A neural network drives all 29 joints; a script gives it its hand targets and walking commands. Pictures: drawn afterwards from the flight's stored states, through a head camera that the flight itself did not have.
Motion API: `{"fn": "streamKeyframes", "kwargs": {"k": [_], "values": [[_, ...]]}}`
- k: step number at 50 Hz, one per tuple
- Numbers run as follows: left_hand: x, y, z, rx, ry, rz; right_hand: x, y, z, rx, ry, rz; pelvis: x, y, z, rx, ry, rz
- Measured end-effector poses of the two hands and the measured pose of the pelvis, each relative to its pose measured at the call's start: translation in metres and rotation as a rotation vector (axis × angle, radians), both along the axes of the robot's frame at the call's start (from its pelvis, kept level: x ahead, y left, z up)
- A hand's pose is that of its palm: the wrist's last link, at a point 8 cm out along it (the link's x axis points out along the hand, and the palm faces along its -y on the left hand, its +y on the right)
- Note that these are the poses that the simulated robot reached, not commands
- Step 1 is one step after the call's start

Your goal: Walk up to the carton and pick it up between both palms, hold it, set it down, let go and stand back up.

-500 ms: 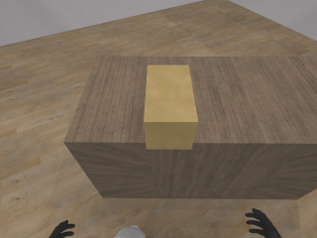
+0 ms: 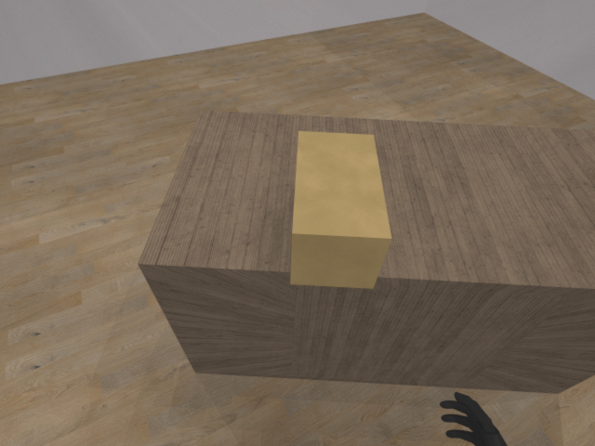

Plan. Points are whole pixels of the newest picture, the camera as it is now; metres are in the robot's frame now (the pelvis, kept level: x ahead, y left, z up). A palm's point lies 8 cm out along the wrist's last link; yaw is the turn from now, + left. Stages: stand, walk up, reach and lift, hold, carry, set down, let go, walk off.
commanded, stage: walk up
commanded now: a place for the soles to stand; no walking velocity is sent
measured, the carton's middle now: (333, 205) +0.56 -0.07 -0.05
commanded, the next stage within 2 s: none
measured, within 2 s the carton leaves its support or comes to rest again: neither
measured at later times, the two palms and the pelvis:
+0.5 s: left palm out of the picture +0.13 +0.22 -0.09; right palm out of the picture +0.07 -0.34 -0.10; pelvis +0.04 -0.06 +0.00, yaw +0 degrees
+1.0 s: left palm (164, 431) +0.17 +0.19 -0.10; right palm (518, 381) +0.23 -0.34 -0.10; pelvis +0.10 -0.08 -0.01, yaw -2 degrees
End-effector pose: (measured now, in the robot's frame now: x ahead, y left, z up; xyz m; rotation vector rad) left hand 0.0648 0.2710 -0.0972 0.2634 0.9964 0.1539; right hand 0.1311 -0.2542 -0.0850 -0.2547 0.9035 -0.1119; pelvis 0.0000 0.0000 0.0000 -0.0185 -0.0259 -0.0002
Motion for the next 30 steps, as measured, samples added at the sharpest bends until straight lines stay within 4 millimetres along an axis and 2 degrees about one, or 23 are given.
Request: {"fn": "streamKeyframes", "kwargs": {"k": [16,20,23,25,28,30], "values": [[0.026,-0.006,0.005,0.016,-0.036,-0.022,-0.003,-0.016,-0.003,-0.030,0.022,0.005,0.015,-0.010,-0.002,0.007,0.003,0.016],[0.035,-0.018,0.005,0.017,0.000,-0.047,-0.029,-0.042,-0.004,-0.075,0.081,-0.052,0.024,-0.025,0.001,0.003,0.004,0.007],[0.050,-0.036,0.008,0.012,0.008,-0.072,-0.054,-0.070,-0.006,-0.098,0.168,-0.102,0.033,-0.043,0.004,0.009,0.002,0.008],[0.062,-0.051,0.010,0.012,0.001,-0.081,-0.061,-0.089,-0.011,-0.099,0.208,-0.129,0.041,-0.056,0.003,0.014,-0.003,0.009],[0.073,-0.071,0.003,0.045,-0.022,-0.073,-0.052,-0.115,-0.030,-0.084,0.230,-0.131,0.055,-0.077,-0.012,0.023,-0.012,0.009],[0.072,-0.082,-0.002,0.062,-0.016,-0.043,-0.036,-0.122,-0.041,-0.070,0.232,-0.106,0.062,-0.088,-0.017,0.022,-0.022,0.012]]}}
